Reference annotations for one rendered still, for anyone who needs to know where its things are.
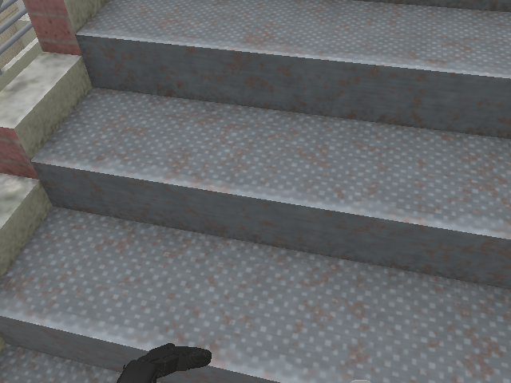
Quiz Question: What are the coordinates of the robot left hand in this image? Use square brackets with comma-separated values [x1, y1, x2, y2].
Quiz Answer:
[117, 343, 212, 383]

